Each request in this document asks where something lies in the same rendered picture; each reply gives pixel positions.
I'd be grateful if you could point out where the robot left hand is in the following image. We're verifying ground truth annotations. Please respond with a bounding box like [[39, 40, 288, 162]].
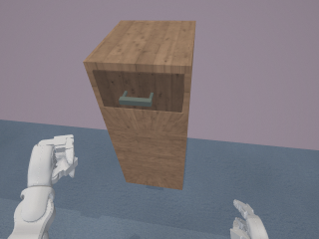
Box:
[[27, 134, 78, 187]]

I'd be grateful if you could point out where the robot right hand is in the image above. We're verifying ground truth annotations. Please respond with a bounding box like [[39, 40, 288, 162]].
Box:
[[230, 199, 269, 239]]

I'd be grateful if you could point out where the handle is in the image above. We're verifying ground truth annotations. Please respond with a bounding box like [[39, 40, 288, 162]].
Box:
[[119, 91, 154, 107]]

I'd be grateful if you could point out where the robot left forearm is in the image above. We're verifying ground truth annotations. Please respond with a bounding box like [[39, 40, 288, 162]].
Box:
[[8, 185, 56, 239]]

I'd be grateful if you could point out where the cabinet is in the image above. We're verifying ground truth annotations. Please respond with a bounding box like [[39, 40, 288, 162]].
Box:
[[83, 20, 196, 190]]

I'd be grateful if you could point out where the drawer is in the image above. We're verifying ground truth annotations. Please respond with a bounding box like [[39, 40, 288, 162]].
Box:
[[92, 70, 185, 113]]

